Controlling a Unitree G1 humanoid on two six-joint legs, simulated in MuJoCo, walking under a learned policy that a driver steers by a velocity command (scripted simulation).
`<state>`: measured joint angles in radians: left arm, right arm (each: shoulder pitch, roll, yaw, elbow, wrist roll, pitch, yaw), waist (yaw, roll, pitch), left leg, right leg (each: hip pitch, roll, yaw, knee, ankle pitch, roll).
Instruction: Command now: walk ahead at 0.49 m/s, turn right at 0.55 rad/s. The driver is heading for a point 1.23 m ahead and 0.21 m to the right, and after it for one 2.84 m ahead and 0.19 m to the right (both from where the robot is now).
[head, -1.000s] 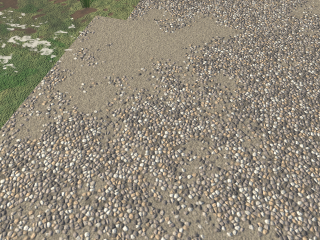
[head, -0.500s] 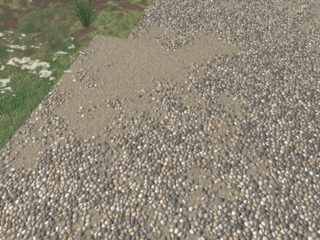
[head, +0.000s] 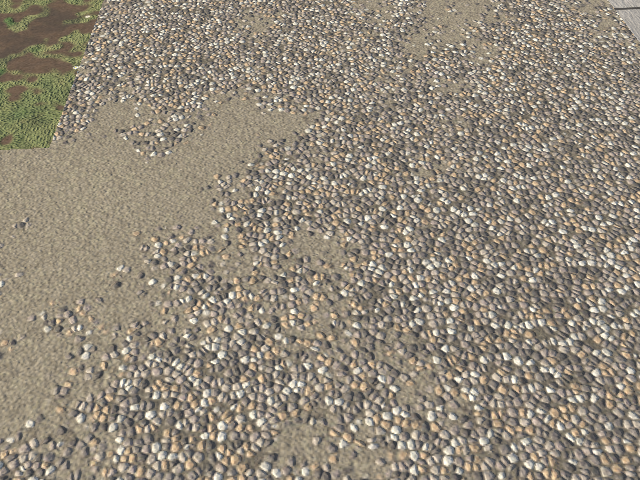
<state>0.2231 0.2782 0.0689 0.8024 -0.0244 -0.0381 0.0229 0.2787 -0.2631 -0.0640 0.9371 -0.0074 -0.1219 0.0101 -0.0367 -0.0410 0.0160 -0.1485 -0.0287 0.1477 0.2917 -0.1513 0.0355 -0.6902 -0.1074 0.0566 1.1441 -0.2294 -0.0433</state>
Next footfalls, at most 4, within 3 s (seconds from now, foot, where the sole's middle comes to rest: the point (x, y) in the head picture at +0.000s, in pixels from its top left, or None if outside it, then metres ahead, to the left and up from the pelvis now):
0.26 right None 0.29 -0.18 -0.78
0.78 left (372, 413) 0.65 -0.10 -0.78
1.34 right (505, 339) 0.82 -0.43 -0.78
1.86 left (406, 240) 1.15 -0.24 -0.78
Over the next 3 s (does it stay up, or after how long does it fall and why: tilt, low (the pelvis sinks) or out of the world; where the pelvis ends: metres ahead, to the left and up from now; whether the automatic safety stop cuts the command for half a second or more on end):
stays up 1.56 -0.20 -0.01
